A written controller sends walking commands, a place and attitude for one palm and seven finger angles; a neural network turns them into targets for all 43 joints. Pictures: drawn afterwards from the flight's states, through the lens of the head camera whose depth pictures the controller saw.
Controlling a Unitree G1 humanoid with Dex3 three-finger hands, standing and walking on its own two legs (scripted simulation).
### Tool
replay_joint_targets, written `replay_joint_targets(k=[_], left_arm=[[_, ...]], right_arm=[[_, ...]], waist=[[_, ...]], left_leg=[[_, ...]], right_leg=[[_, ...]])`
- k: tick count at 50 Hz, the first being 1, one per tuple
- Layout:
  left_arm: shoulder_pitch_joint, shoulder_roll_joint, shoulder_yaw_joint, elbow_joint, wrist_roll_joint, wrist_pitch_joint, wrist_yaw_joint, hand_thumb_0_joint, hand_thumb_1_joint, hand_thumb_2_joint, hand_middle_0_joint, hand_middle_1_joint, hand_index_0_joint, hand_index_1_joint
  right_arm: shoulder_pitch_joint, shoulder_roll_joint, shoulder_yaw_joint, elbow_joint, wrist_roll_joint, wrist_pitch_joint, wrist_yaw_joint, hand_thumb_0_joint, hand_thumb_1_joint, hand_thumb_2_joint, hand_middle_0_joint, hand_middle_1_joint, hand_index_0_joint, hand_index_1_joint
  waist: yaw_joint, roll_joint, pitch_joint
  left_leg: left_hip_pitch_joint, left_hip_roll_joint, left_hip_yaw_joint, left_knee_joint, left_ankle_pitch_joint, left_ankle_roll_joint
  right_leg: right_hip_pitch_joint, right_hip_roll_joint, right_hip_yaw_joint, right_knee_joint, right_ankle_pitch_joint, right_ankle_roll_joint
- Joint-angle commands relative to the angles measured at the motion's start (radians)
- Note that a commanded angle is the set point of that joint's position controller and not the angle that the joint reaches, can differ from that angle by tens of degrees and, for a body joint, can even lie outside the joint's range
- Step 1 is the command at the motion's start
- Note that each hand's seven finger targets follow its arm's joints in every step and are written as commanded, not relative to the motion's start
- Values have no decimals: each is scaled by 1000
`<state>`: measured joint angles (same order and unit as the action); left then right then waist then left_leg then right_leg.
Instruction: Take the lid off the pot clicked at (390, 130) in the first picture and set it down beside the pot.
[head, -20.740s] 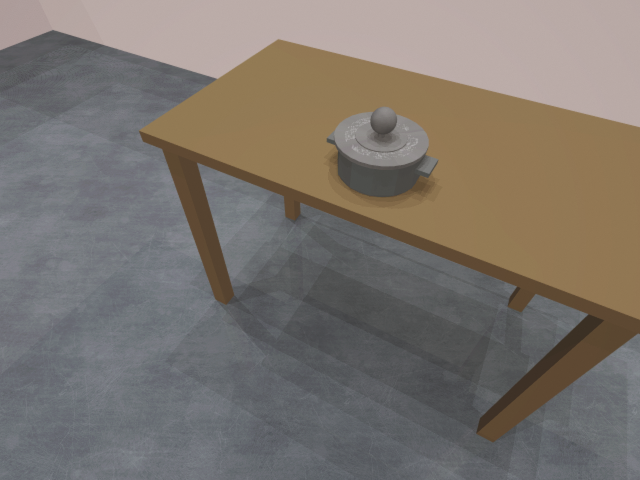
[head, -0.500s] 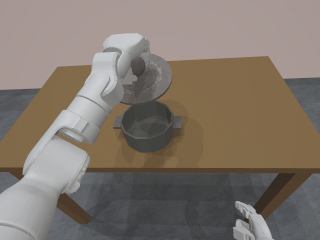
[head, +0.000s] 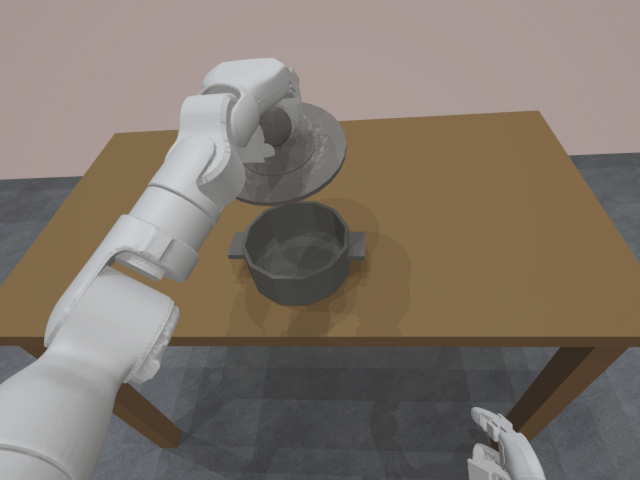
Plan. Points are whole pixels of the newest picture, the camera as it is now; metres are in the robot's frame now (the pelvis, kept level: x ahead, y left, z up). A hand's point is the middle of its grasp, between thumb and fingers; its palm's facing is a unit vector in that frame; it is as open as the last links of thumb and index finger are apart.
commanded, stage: move the lid sideways beside the pot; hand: left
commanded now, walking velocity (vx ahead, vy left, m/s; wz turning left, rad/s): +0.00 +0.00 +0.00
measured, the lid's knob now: (271, 126) +0.48 +0.06 +0.22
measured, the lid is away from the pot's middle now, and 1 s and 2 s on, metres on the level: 0.02 0.14 0.25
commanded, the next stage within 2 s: lower the lid onto the table in 1.92 s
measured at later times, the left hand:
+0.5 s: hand (194, 144) +0.44 +0.15 +0.23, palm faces -0.15 -0.02 -0.99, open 8.2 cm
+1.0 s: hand (157, 147) +0.44 +0.20 +0.23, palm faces -0.20 -0.01 -0.98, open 8.2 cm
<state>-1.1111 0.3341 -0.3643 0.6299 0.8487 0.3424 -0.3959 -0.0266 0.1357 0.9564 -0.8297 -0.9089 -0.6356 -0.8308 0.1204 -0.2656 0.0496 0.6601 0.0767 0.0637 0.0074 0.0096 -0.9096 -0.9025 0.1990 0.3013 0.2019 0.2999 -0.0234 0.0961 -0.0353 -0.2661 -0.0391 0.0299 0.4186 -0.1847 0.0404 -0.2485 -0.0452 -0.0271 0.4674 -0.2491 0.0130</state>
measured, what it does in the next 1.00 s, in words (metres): stands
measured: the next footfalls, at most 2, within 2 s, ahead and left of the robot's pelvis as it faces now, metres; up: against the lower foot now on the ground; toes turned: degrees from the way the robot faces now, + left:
none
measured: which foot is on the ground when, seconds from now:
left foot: down 0.00-1.00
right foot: down 0.00-1.00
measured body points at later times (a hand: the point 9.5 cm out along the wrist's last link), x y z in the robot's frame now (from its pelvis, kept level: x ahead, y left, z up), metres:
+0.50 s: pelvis -0.01 +0.00 +0.00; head +0.00 -0.04 +0.45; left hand +0.44 +0.15 +0.29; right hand +0.18 -0.24 -0.10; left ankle +0.02 +0.10 -0.74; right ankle -0.01 -0.13 -0.74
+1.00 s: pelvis +0.00 +0.01 +0.00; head +0.02 -0.02 +0.45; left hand +0.45 +0.20 +0.28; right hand +0.15 -0.24 -0.11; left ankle +0.02 +0.10 -0.74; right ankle -0.01 -0.13 -0.74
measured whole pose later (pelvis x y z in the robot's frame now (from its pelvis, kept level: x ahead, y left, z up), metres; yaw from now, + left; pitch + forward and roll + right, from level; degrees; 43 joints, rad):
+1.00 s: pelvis +0.00 +0.01 +0.00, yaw +1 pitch +2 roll +0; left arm -1.04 0.58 -0.25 0.60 0.89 0.24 -0.54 -0.03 0.14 0.95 -0.83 -0.92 -0.63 -0.83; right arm 0.18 -0.29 0.03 0.63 0.09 0.07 -0.02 0.01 -0.91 -0.90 0.20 0.30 0.20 0.30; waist -0.03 0.07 0.00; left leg -0.28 -0.04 0.02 0.43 -0.18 0.05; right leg -0.23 -0.05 -0.04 0.43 -0.23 0.02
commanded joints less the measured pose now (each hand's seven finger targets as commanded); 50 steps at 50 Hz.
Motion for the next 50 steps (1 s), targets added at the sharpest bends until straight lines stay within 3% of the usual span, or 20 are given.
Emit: replay_joint_targets(k=[1,5,9,10,13,17,18,19,21,23,25,27,28,30,32,35,37,43,45,50], left_arm=[[-602,263,151,-232,58,8,70,0,548,1130,-979,-994,-821,-943],[-536,292,176,-238,58,16,55,0,548,1130,-979,-994,-821,-943],[-577,259,125,-269,52,13,37,0,548,1130,-979,-994,-821,-943],[-586,290,149,-241,54,18,36,0,548,1130,-979,-994,-821,-943],[-631,407,229,-324,49,-5,37,0,548,1130,-979,-994,-821,-943],[-605,355,174,-192,64,7,15,0,548,1130,-979,-994,-821,-943],[-580,365,193,-217,43,-5,12,0,548,1130,-979,-994,-821,-943],[-586,401,212,-211,62,-8,6,0,548,1130,-979,-994,-821,-943],[-590,386,190,-183,66,-11,-10,0,548,1130,-979,-994,-821,-943],[-597,307,130,-267,45,-29,-26,0,548,1130,-979,-994,-821,-943],[-592,409,203,-273,66,-37,-36,0,548,1130,-979,-994,-821,-943],[-582,427,211,-229,64,-40,-51,0,548,1130,-979,-994,-821,-943],[-573,386,179,-234,42,-45,-56,0,548,1130,-979,-994,-821,-943],[-618,430,208,-218,59,-47,-59,0,548,1130,-979,-994,-821,-943],[-623,501,259,-246,64,-60,-62,0,548,1130,-979,-994,-821,-943],[-575,483,248,-210,66,-71,-70,0,548,1130,-979,-994,-821,-943],[-568,523,277,-209,77,-73,-71,0,548,1130,-979,-994,-821,-943],[-548,465,229,-291,53,-91,-77,0,548,1130,-979,-994,-821,-943],[-557,534,284,-235,74,-90,-80,0,548,1130,-979,-994,-821,-943],[-600,547,284,-270,78,-107,-78,0,548,1130,-979,-994,-821,-943]], right_arm=[[-148,-85,-34,-170,0,-46,7,0,-900,-900,200,300,200,300],[-160,-94,-36,-184,3,-30,11,0,-900,-900,200,300,200,300],[-163,-92,-35,-188,11,-26,6,0,-900,-900,200,300,200,300],[-158,-94,-32,-180,11,-26,-1,0,-900,-900,200,300,200,300],[-148,-102,-34,-188,5,-42,-14,0,-900,-900,200,300,200,300],[-136,-97,-26,-165,13,-40,-24,0,-900,-900,200,300,200,300],[-125,-109,-34,-171,11,-41,-25,0,-900,-900,200,300,200,300],[-131,-104,-29,-174,10,-45,-27,0,-900,-900,200,300,200,300],[-127,-106,-27,-171,12,-44,-30,0,-900,-900,200,300,200,300],[-128,-100,-39,-192,13,-53,-25,0,-900,-900,200,300,200,300],[-117,-109,-38,-187,6,-56,-29,0,-900,-900,200,300,200,300],[-108,-112,-34,-179,10,-49,-33,0,-900,-900,200,300,200,300],[-97,-118,-39,-180,12,-47,-31,0,-900,-900,200,300,200,300],[-85,-121,-40,-168,11,-49,-35,0,-900,-900,200,300,200,300],[-89,-123,-39,-177,8,-54,-36,0,-900,-900,200,300,200,300],[-74,-124,-44,-174,5,-50,-33,0,-900,-900,200,300,200,300],[-63,-131,-48,-173,8,-42,-32,0,-900,-900,200,300,200,300],[-50,-140,-61,-189,6,-40,-21,0,-900,-900,200,300,200,300],[-41,-140,-57,-178,6,-35,-24,0,-900,-900,200,300,200,300],[-32,-138,-59,-180,7,-39,-26,0,-900,-900,200,300,200,300]], waist=[[23,-171,-457],[29,-174,-435],[7,-169,-392],[9,-170,-378],[19,-122,-464],[2,-153,-359],[1,-145,-380],[9,-148,-390],[2,-136,-371],[-13,-93,-402],[2,-85,-436],[-5,-109,-397],[-18,-106,-385],[-15,-122,-350],[0,-105,-386],[-4,-99,-384],[2,-103,-386],[-13,-42,-419],[-8,-75,-411],[-10,-50,-429]], left_leg=[[207,5,-53,-8,300,30],[193,7,-45,-9,291,30],[198,4,-45,-14,231,33],[187,1,-46,-16,204,35],[212,-4,-54,-9,227,39],[176,-2,-50,-26,156,35],[184,-2,-53,-21,160,38],[181,-4,-50,-25,158,36],[179,-6,-55,-25,155,36],[229,-8,-64,-8,194,39],[235,-11,-62,-5,204,42],[208,-13,-60,-13,189,41],[210,-12,-64,-12,190,40],[204,-8,-67,-22,159,40],[205,-14,-70,-20,181,41],[208,-10,-70,-16,192,40],[206,-6,-69,-19,206,38],[272,-1,-88,-1,294,38],[243,-3,-84,-9,258,39],[271,0,-94,-10,287,36]], right_leg=[[137,34,-8,-23,371,-57],[139,33,-7,-26,365,-56],[93,38,-12,-41,299,-52],[90,37,-9,-46,279,-51],[144,29,5,-39,310,-55],[80,36,-5,-58,239,-49],[93,31,-5,-62,247,-51],[104,32,0,-56,246,-48],[87,32,-4,-56,241,-51],[73,34,-8,-57,257,-56],[102,35,3,-55,278,-55],[96,36,-2,-59,278,-53],[86,36,-9,-66,276,-54],[66,42,-13,-71,241,-52],[100,40,-7,-62,270,-55],[95,42,-11,-64,268,-56],[100,44,-11,-63,276,-58],[63,46,-19,-64,290,-65],[81,54,-20,-66,279,-62],[72,55,-25,-66,279,-64]])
